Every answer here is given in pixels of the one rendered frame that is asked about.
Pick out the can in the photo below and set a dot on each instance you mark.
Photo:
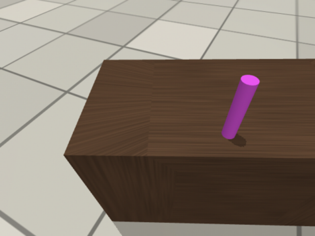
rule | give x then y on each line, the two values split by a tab
243	96

